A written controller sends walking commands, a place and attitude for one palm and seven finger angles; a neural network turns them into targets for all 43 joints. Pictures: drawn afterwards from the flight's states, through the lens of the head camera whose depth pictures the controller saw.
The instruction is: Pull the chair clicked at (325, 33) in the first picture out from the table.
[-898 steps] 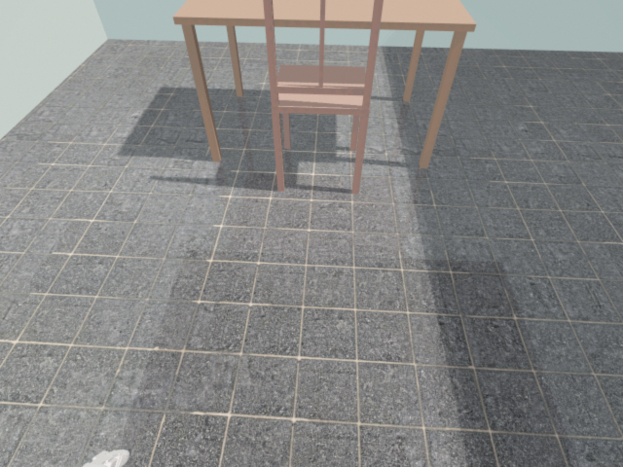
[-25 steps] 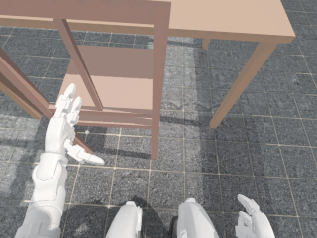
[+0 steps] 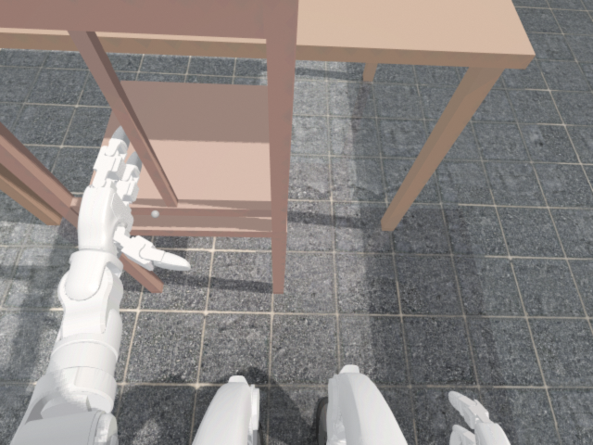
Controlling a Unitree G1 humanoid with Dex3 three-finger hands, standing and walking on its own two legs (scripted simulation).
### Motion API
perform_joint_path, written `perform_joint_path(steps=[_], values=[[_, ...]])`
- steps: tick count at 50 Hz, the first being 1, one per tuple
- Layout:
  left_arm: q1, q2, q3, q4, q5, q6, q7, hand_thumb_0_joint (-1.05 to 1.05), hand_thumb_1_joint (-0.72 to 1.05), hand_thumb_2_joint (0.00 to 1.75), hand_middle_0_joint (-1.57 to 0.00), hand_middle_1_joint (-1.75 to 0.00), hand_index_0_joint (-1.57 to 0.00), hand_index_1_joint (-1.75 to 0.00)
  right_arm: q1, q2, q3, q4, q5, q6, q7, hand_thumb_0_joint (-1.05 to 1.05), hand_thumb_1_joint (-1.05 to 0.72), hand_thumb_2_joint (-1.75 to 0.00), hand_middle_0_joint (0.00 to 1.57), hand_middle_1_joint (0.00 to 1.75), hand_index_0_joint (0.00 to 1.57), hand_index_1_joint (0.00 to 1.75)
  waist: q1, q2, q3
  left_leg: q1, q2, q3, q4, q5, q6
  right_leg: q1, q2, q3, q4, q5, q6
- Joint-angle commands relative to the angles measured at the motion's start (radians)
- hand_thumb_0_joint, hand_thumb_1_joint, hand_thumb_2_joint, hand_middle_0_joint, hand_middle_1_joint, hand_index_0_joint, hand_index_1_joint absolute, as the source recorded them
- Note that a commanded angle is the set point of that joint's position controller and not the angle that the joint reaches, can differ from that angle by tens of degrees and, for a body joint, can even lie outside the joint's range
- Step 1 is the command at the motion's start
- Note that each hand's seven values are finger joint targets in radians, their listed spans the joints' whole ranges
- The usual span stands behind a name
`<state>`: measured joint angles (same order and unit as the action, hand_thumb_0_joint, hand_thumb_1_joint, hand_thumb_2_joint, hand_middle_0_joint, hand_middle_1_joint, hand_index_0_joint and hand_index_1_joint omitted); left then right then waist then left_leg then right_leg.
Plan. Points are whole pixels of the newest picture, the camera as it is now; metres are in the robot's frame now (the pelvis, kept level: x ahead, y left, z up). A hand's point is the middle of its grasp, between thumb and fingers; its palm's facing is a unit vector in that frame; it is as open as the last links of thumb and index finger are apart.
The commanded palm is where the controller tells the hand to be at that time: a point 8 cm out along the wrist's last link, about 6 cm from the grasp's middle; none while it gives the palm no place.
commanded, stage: push the fingers through the gap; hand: left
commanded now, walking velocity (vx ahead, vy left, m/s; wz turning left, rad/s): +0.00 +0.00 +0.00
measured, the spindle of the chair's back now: (139, 141) +0.50 +0.21 +0.05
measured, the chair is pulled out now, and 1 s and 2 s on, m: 0.00 0.00 0.00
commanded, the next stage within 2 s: hook a spindle and tug to test in 1.00 s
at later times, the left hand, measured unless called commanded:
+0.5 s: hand (161, 185) +0.45 +0.19 +0.02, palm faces +0.00 -1.00 -0.04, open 16.9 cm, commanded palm +0.43 +0.23 +0.02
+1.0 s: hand (159, 173) +0.47 +0.19 +0.02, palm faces +0.00 -1.00 -0.03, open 16.9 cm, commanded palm +0.44 +0.23 +0.02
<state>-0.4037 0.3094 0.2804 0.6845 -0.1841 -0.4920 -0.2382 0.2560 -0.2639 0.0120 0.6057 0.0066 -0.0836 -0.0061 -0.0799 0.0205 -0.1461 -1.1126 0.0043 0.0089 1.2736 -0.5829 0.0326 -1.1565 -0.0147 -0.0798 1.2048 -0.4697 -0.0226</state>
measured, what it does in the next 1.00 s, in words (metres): stands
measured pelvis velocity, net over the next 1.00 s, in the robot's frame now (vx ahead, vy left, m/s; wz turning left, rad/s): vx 0.00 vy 0.01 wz -0.02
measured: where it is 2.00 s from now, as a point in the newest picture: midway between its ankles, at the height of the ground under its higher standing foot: outside the picture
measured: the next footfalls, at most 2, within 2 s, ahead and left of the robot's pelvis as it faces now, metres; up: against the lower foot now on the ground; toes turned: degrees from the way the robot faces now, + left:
none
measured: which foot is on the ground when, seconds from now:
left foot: down 0.00-1.00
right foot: down 0.00-1.00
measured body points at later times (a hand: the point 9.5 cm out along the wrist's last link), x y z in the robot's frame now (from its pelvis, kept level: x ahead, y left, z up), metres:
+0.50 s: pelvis +0.00 +0.00 +0.00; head +0.14 +0.02 +0.42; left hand +0.44 +0.24 +0.03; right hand +0.07 -0.26 -0.12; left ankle +0.01 +0.10 -0.62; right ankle +0.05 -0.11 -0.62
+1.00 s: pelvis +0.00 +0.01 +0.00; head +0.16 +0.03 +0.42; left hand +0.46 +0.25 +0.02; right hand +0.05 -0.26 -0.12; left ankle +0.01 +0.10 -0.62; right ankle +0.05 -0.11 -0.62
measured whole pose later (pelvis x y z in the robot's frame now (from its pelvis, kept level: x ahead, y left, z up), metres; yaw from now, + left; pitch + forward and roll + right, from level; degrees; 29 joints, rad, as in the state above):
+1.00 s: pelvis +0.00 +0.01 +0.00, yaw -1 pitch +27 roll -3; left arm -0.69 0.40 0.37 0.98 -0.13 -0.53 -0.24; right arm 0.30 -0.27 0.03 0.62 -0.02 0.02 0.02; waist -0.13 0.02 -0.14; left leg -1.18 0.01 0.01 1.29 -0.58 0.05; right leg -1.21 -0.01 -0.08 1.20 -0.46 -0.01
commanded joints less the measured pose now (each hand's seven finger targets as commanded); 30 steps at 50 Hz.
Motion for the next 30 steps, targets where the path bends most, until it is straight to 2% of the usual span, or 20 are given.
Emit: perform_joint_path(steps=[1, 2, 5, 6, 8, 10, 12, 13, 14, 16, 18, 20, 22, 24, 26, 27, 29, 30], values=[[-0.308, 0.171, 0.030, -0.167, -0.010, -0.068, -0.008, 0.00, -0.50, 0.30, -0.06, -0.08, -0.06, -0.08, 0.089, -0.156, -0.065, -0.082, -0.002, -0.024, -0.005, 0.00, -0.90, -0.90, 0.20, 0.30, 0.20, 0.30, -0.013, 0.061, -0.459, 0.240, -0.001, -0.058, -0.169, 0.387, -0.025, 0.319, 0.015, 0.060, -0.121, 0.256, -0.005], [-0.315, 0.181, 0.038, -0.137, -0.007, -0.065, -0.007, 0.00, -0.50, 0.30, -0.06, -0.08, -0.06, -0.08, 0.097, -0.158, -0.065, -0.080, -0.001, -0.022, -0.006, 0.00, -0.90, -0.90, 0.20, 0.30, 0.20, 0.30, -0.016, 0.032, -0.442, 0.224, -0.001, -0.062, -0.171, 0.369, -0.022, 0.314, 0.019, 0.056, -0.118, 0.241, -0.006], [-0.350, 0.211, 0.065, -0.089, 0.001, -0.063, -0.005, 0.00, -0.50, 0.30, -0.06, -0.08, -0.06, -0.08, 0.098, -0.160, -0.063, -0.075, -0.002, -0.012, -0.007, 0.00, -0.90, -0.90, 0.20, 0.30, 0.20, 0.30, -0.016, 0.027, -0.434, 0.192, -0.005, -0.052, -0.169, 0.334, -0.017, 0.326, 0.017, 0.066, -0.126, 0.228, -0.004], [-0.375, 0.205, 0.060, -0.095, 0.001, -0.066, -0.004, 0.00, -0.50, 0.30, -0.06, -0.08, -0.06, -0.08, 0.098, -0.158, -0.061, -0.078, -0.004, -0.010, -0.006, 0.00, -0.90, -0.90, 0.20, 0.30, 0.20, 0.30, -0.016, 0.036, -0.444, 0.185, -0.009, -0.050, -0.169, 0.329, -0.017, 0.335, 0.016, 0.068, -0.126, 0.228, -0.004], [-0.391, 0.250, 0.095, -0.075, 0.011, -0.076, 0.001, 0.00, -0.50, 0.30, -0.06, -0.08, -0.06, -0.08, 0.107, -0.161, -0.061, -0.075, -0.007, -0.006, -0.006, 0.00, -0.90, -0.90, 0.20, 0.30, 0.20, 0.30, -0.013, 0.051, -0.462, 0.192, -0.007, -0.050, -0.166, 0.336, -0.018, 0.334, 0.018, 0.068, -0.122, 0.230, -0.006], [-0.442, 0.240, 0.081, -0.060, 0.013, -0.085, -0.002, 0.00, -0.50, 0.30, -0.06, -0.08, -0.06, -0.08, 0.110, -0.160, -0.058, -0.071, -0.008, -0.003, -0.006, 0.00, -0.90, -0.90, 0.20, 0.30, 0.20, 0.30, -0.024, 0.046, -0.458, 0.191, -0.007, -0.052, -0.162, 0.336, -0.016, 0.330, 0.019, 0.068, -0.121, 0.232, -0.005], [-0.450, 0.240, 0.079, -0.068, 0.015, -0.095, -0.002, 0.00, -0.50, 0.30, -0.06, -0.08, -0.06, -0.08, 0.117, -0.162, -0.060, -0.072, -0.011, -0.001, -0.004, 0.00, -0.90, -0.90, 0.20, 0.30, 0.20, 0.30, -0.021, 0.082, -0.499, 0.228, -0.005, -0.056, -0.156, 0.378, -0.019, 0.319, 0.020, 0.065, -0.109, 0.253, -0.007], [-0.461, 0.232, 0.071, -0.054, 0.014, -0.095, -0.005, 0.00, -0.50, 0.30, -0.06, -0.08, -0.06, -0.08, 0.118, -0.161, -0.060, -0.066, -0.012, 0.001, -0.001, 0.00, -0.90, -0.90, 0.20, 0.30, 0.20, 0.30, -0.028, 0.080, -0.489, 0.229, -0.005, -0.059, -0.157, 0.378, -0.021, 0.316, 0.019, 0.064, -0.115, 0.252, -0.006], [-0.463, 0.245, 0.083, -0.036, 0.013, -0.094, -0.005, 0.00, -0.50, 0.30, -0.06, -0.08, -0.06, -0.08, 0.124, -0.166, -0.061, -0.062, -0.011, 0.004, -0.001, 0.00, -0.90, -0.90, 0.20, 0.30, 0.20, 0.30, -0.032, 0.046, -0.485, 0.225, -0.002, -0.061, -0.156, 0.373, -0.019, 0.314, 0.022, 0.063, -0.117, 0.250, -0.005], [-0.485, 0.220, 0.060, -0.009, 0.015, -0.089, -0.011, 0.00, -0.50, 0.30, -0.06, -0.08, -0.06, -0.08, 0.123, -0.163, -0.059, -0.060, -0.010, 0.010, 0.001, 0.00, -0.90, -0.90, 0.20, 0.30, 0.20, 0.30, -0.038, 0.061, -0.472, 0.206, -0.005, -0.054, -0.156, 0.354, -0.016, 0.314, 0.020, 0.067, -0.122, 0.242, -0.004], [-0.486, 0.258, 0.089, 0.007, 0.022, -0.089, -0.009, 0.00, -0.50, 0.30, -0.06, -0.08, -0.06, -0.08, 0.134, -0.171, -0.060, -0.059, -0.011, 0.018, 0.001, 0.00, -0.90, -0.90, 0.20, 0.30, 0.20, 0.30, -0.030, 0.068, -0.486, 0.223, -0.003, -0.063, -0.159, 0.378, -0.020, 0.306, 0.020, 0.061, -0.116, 0.248, -0.007], [-0.523, 0.243, 0.075, 0.033, 0.025, -0.087, -0.007, 0.00, -0.50, 0.30, -0.06, -0.08, -0.06, -0.08, 0.133, -0.169, -0.058, -0.056, -0.012, 0.025, 0.002, 0.00, -0.90, -0.90, 0.20, 0.30, 0.20, 0.30, -0.043, 0.065, -0.466, 0.211, -0.003, -0.062, -0.156, 0.352, -0.019, 0.286, 0.021, 0.062, -0.120, 0.227, -0.004], [-0.582, 0.277, 0.095, 0.062, 0.032, -0.093, 0.000, 0.00, -0.50, 0.30, -0.06, -0.08, -0.06, -0.08, 0.143, -0.174, -0.055, -0.048, -0.014, 0.028, -0.002, 0.00, -0.90, -0.90, 0.20, 0.30, 0.20, 0.30, -0.055, 0.050, -0.449, 0.188, -0.002, -0.065, -0.153, 0.324, -0.014, 0.274, 0.022, 0.061, -0.118, 0.204, -0.005], [-0.621, 0.298, 0.108, 0.058, 0.042, -0.106, 0.004, 0.00, -0.50, 0.30, -0.06, -0.08, -0.06, -0.08, 0.149, -0.174, -0.055, -0.046, -0.020, 0.033, 0.000, 0.00, -0.90, -0.90, 0.20, 0.30, 0.20, 0.30, -0.049, 0.083, -0.489, 0.210, -0.004, -0.066, -0.147, 0.345, -0.016, 0.277, 0.021, 0.064, -0.111, 0.215, -0.006], [-0.633, 0.298, 0.106, 0.067, 0.044, -0.114, 0.004, 0.00, -0.50, 0.30, -0.06, -0.08, -0.06, -0.08, 0.153, -0.173, -0.054, -0.045, -0.023, 0.038, 0.002, 0.00, -0.90, -0.90, 0.20, 0.30, 0.20, 0.30, -0.050, 0.090, -0.510, 0.218, -0.004, -0.067, -0.141, 0.372, -0.017, 0.286, 0.022, 0.064, -0.107, 0.239, -0.006], [-0.645, 0.292, 0.097, 0.091, 0.048, -0.115, 0.003, 0.00, -0.50, 0.30, -0.06, -0.08, -0.06, -0.08, 0.158, -0.175, -0.054, -0.044, -0.023, 0.041, 0.004, 0.00, -0.90, -0.90, 0.20, 0.30, 0.20, 0.30, -0.059, 0.100, -0.501, 0.229, -0.002, -0.073, -0.142, 0.368, -0.019, 0.258, 0.024, 0.058, -0.104, 0.222, -0.007], [-0.662, 0.279, 0.092, 0.133, 0.051, -0.110, 0.004, 0.00, -0.50, 0.30, -0.06, -0.08, -0.06, -0.08, 0.163, -0.176, -0.054, -0.038, -0.025, 0.050, 0.006, 0.00, -0.90, -0.90, 0.20, 0.30, 0.20, 0.30, -0.071, 0.076, -0.491, 0.216, -0.001, -0.074, -0.137, 0.362, -0.016, 0.252, 0.025, 0.057, -0.108, 0.220, -0.004], [-0.681, 0.305, 0.109, 0.148, 0.052, -0.107, 0.004, 0.00, -0.50, 0.30, -0.06, -0.08, -0.06, -0.08, 0.165, -0.179, -0.052, -0.034, -0.025, 0.054, 0.005, 0.00, -0.90, -0.90, 0.20, 0.30, 0.20, 0.30, -0.072, 0.072, -0.487, 0.189, -0.002, -0.067, -0.131, 0.345, -0.012, 0.263, 0.024, 0.064, -0.110, 0.217, -0.003]])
